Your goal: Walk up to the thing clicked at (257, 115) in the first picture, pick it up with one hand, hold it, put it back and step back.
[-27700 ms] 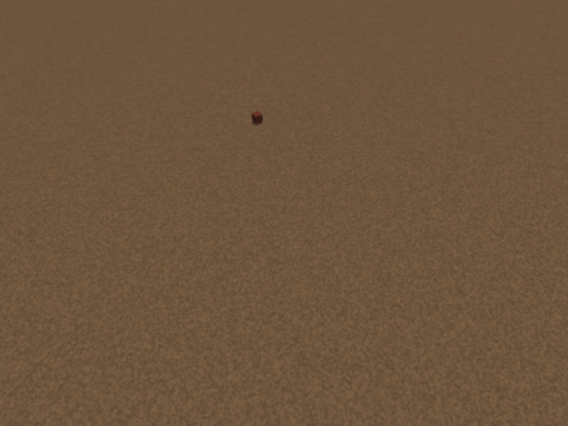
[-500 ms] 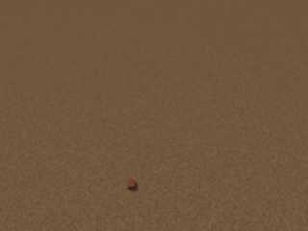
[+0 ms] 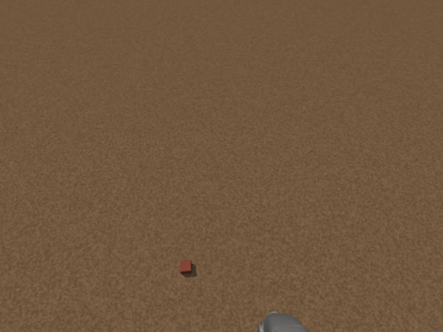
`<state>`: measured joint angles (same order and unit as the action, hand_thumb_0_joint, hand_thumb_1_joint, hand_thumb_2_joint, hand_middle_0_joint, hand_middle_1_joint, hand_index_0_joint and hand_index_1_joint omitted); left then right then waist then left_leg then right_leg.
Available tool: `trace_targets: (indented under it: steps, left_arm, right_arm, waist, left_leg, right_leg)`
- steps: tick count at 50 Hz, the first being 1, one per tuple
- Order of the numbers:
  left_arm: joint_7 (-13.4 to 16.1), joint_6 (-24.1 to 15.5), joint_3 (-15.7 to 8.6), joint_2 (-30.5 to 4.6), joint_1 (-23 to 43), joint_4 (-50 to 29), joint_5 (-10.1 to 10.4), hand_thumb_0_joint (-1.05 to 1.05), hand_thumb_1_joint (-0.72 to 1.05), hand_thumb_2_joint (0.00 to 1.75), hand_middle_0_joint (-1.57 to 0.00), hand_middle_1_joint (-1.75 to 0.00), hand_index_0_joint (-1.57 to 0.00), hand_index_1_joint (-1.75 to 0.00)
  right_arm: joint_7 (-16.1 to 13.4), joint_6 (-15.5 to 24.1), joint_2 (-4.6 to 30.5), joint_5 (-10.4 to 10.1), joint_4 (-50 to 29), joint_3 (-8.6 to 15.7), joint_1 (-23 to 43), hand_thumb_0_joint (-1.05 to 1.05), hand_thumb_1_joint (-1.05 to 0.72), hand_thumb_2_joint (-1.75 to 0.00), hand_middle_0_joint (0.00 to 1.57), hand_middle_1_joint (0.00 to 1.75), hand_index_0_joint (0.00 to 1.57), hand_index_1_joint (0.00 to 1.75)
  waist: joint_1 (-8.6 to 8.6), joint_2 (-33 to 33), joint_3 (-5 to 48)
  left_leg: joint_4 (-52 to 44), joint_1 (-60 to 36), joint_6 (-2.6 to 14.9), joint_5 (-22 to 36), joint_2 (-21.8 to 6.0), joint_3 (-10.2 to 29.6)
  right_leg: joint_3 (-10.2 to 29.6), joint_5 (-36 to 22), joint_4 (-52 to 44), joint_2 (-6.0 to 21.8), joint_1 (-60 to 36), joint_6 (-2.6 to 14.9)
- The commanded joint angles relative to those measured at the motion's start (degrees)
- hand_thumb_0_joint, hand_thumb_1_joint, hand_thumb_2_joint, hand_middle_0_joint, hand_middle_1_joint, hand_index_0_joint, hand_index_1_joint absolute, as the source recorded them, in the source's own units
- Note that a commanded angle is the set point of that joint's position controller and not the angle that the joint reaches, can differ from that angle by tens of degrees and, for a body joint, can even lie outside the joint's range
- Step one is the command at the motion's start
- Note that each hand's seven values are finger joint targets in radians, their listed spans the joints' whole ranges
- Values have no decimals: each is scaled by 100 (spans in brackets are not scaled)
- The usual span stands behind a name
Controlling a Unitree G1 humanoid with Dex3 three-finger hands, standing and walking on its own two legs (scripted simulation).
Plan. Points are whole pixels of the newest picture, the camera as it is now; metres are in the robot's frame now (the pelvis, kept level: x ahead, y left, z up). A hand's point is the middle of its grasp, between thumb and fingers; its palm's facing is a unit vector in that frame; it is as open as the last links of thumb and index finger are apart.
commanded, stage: walk up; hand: left
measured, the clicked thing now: (186, 267) +0.43 +0.17 -0.75
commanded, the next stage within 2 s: stand in 1.26 s
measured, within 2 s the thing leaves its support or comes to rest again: neither
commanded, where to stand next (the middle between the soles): +0.05 -0.06 m, yaw +0 degrees
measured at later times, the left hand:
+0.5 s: hand out of the picture +0.07 +0.27 -0.17, palm faces +0.04 -0.94 -0.35, open 7.4 cm
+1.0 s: hand out of the picture +0.02 +0.26 -0.15, palm faces +0.01 -0.94 -0.33, open 7.4 cm
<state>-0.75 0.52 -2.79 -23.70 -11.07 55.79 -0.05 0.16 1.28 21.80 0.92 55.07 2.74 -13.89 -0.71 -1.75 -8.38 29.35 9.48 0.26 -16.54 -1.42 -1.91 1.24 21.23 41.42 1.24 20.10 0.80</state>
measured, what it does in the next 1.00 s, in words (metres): steps on the spot: right foot, then left foot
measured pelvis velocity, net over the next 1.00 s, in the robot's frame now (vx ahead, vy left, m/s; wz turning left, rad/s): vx -0.03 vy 0.00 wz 0.00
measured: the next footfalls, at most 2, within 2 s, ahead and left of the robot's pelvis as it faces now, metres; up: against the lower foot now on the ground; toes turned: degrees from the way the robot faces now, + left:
right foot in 0.06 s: +0.11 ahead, -0.14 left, +0.00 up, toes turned -1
left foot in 0.34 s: +0.00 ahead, +0.12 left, +0.00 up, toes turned +1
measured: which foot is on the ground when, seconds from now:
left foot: down 0.00-0.08, up 0.10-0.32, down 0.34-1.00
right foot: up 0.00-0.04, down 0.06-0.38, up 0.40-0.58, down 0.60-1.00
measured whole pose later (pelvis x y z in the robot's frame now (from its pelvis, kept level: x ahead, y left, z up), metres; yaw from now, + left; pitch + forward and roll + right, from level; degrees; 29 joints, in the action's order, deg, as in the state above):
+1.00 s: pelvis -0.03 +0.00 +0.00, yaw +0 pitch -4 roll +0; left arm -1.4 -0.7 -0.9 -21.4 -10.6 60.7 -0.2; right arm 1.1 1.1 19.5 0.7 58.2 0.0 -8.7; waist 1.2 -0.8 -2.7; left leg 27.1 8.4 0.2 -15.2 -0.6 -1.2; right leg 2.7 13.7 26.4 -0.2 9.2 -0.9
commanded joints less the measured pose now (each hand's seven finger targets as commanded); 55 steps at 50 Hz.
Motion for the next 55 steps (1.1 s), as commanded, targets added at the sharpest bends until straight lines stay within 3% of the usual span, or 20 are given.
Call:
trace_targets:
  steps: [1, 3, 4, 5, 9, 14, 17, 19, 20, 23, 26, 30, 31, 32, 33, 38, 40, 41, 47, 55]
  left_arm:
    - [146, -20, -281, -943, -261, -299, -16, 0, 90, 90, -20, -30, -20, -30]
    - [171, -25, -392, -1439, -63, -497, -39, 0, 90, 90, -20, -30, -20, -30]
    - [177, -23, -393, -1632, -31, -597, 20, 0, 90, 90, -20, -30, -20, -30]
    - [204, -32, -399, -1748, 26, -715, -50, 0, 90, 90, -20, -30, -20, -30]
    - [301, -5, -345, -1237, 500, -1011, -114, 0, 90, 90, -20, -30, -20, -30]
    - [283, 16, -349, -1226, 357, -1022, -211, 0, 90, 90, -20, -30, -20, -30]
    - [202, 138, -296, -1172, 493, -987, -47, 0, 90, 90, -20, -30, -20, -30]
    - [261, 144, -282, -954, 929, -1033, -6, 0, 90, 90, -20, -30, -20, -30]
    - [276, 133, -381, -1158, 1118, -993, -94, 0, 90, 90, -20, -30, -20, -30]
    - [194, 46, -300, -865, 472, -692, 89, 0, 90, 90, -20, -30, -20, -30]
    - [83, -92, -217, -781, 653, -644, -45, 0, 90, 90, -20, -30, -20, -30]
    - [146, -270, -275, -975, -15, -288, -138, 0, 90, 90, -20, -30, -20, -30]
    - [164, -343, -327, -1327, -145, -284, -190, 0, 90, 90, -20, -30, -20, -30]
    - [121, -335, -338, -1527, -11, -294, -109, 0, 90, 90, -20, -30, -20, -30]
    - [79, -343, -325, -1502, 99, -394, -143, 0, 90, 90, -20, -30, -20, -30]
    - [57, -266, -142, -1117, 603, -467, -74, 0, 90, 90, -20, -30, -20, -30]
    - [23, -193, -29, -663, 478, -396, 58, 0, 90, 90, -20, -30, -20, -30]
    - [40, -162, -76, -865, 296, -265, 49, 0, 90, 90, -20, -30, -20, -30]
    - [35, -319, -48, -976, 327, 116, 2, 0, 90, 90, -20, -30, -20, -30]
    - [85, -314, 15, -925, 578, 338, -6, 0, 90, 90, -20, -30, -20, -30]
  right_arm:
    - [-156, -148, 1317, -200, -605, 293, 444, 0, -90, -90, 20, 30, 20, 30]
    - [-166, -273, 1040, -288, -693, 223, 339, 0, -90, -90, 20, 30, 20, 30]
    - [-198, -375, 907, -300, -686, 207, 210, 0, -90, -90, 20, 30, 20, 30]
    - [-264, -473, 1051, -227, -666, 288, 110, 0, -90, -90, 20, 30, 20, 30]
    - [-238, -448, 1149, -227, -577, 327, -225, 0, -90, -90, 20, 30, 20, 30]
    - [-123, -308, 1095, -49, -511, 257, -41, 0, -90, -90, 20, 30, 20, 30]
    - [-126, -167, 1131, 102, -267, 318, -286, 0, -90, -90, 20, 30, 20, 30]
    - [-82, -121, 2182, 102, -559, 489, 564, 0, -90, -90, 20, 30, 20, 30]
    - [-77, -62, 2064, 96, -619, 496, 661, 0, -90, -90, 20, 30, 20, 30]
    - [-167, 53, 1356, 92, -642, 281, 906, 0, -90, -90, 20, 30, 20, 30]
    - [-112, 71, 1359, 106, -576, 299, 573, 0, -90, -90, 20, 30, 20, 30]
    - [-74, -25, 1238, -30, -639, 212, 508, 0, -90, -90, 20, 30, 20, 30]
    - [-61, -10, 1053, -106, -748, 144, 463, 0, -90, -90, 20, 30, 20, 30]
    - [-87, -28, 1022, -78, -714, 147, 554, 0, -90, -90, 20, 30, 20, 30]
    - [-88, -22, 1106, -30, -628, 187, 565, 0, -90, -90, 20, 30, 20, 30]
    - [-18, 105, 1023, -3, -228, 179, 42, 0, -90, -90, 20, 30, 20, 30]
    - [-57, 188, 1415, 74, -268, 254, 292, 0, -90, -90, 20, 30, 20, 30]
    - [-29, 187, 1534, 23, -328, 253, 631, 0, -90, -90, 20, 30, 20, 30]
    - [6, 148, 1130, -39, -149, 43, 906, 0, -90, -90, 20, 30, 20, 30]
    - [-33, 138, 1115, -74, 164, 74, 915, 0, -90, -90, 20, 30, 20, 30]
  waist:
    - [175, 1012, 954]
    - [163, -177, 965]
    - [189, -915, 960]
    - [211, -1140, 1043]
    - [49, -745, 1452]
    - [282, -1123, 1600]
    - [-10, -622, 1208]
    - [-82, 1706, 643]
    - [-147, 1319, 352]
    - [278, 857, 687]
    - [-64, 1289, 1095]
    - [229, 637, 1200]
    - [233, -170, 1402]
    - [196, -406, 1164]
    - [185, -479, 930]
    - [-216, -560, 774]
    - [-68, 410, 808]
    - [127, 391, 669]
    - [119, 589, 607]
    - [49, 141, 1020]
  left_leg:
    - [512, 388, 644, 3642, -843, 517]
    - [1549, 767, 167, 1897, -102, 177]
    - [2757, 1013, 64, -1005, 652, 146]
    - [3822, 1085, 104, -2342, 580, 611]
    - [4293, 1326, -10, -1586, 446, 914]
    - [1448, 1129, -103, -1675, 169, 358]
    - [-588, -4, 89, 58, 209, 349]
    - [-1234, 1038, 1254, 831, -1983, 3233]
    - [-1221, 1411, 1686, 1184, -2194, 3418]
    - [-248, 96, 1019, 2721, -1118, 1332]
    - [-66, -606, 909, 2521, -983, 1160]
    - [771, 301, 474, 2108, -613, 767]
    - [1370, 1336, 187, 1084, -120, 449]
    - [1421, 1231, 152, -1376, 166, 152]
    - [1747, 1065, 188, -1883, 117, 369]
    - [-488, -295, 171, 159, 54, 318]
    - [-1329, -485, 603, -295, -1057, 2073]
    - [-1534, 246, 937, -1103, -1476, 2211]
    - [-1046, 319, 212, 140, -477, 777]
    - [-1067, -385, 199, 1105, -541, 593]
  right_leg:
    - [-325, -1532, -965, -62, -975, 119]
    - [737, -4203, -1418, 1005, -986, 553]
    - [1851, -5201, -1949, 2009, -789, 1313]
    - [2435, -5579, -1777, 2406, -678, 1866]
    - [1070, -3919, -1284, 1505, -878, 1382]
    - [1123, -2015, -1208, 1414, -1356, 1263]
    - [869, -1973, -488, 1146, -200, 719]
    - [121, 1289, 1008, -250, 626, 6]
    - [673, 1351, 1777, -167, 419, 14]
    - [670, 667, 1513, -304, 627, 117]
    - [20, 573, 27, -176, 98, -46]
    - [348, -1337, -1982, 8, -1800, 336]
    - [1673, -1745, -1848, 809, -2517, 762]
    - [2323, -1133, -1967, 1600, -1691, 1367]
    - [2550, -707, -2112, 1792, -1126, 1545]
    - [1029, -1118, -1771, 858, -162, 597]
    - [474, -471, -1000, 59, 329, 52]
    - [217, 190, -869, 11, -282, 51]
    - [717, -1326, -2014, 368, -1133, 197]
    - [646, -2038, -2168, 450, -1327, 135]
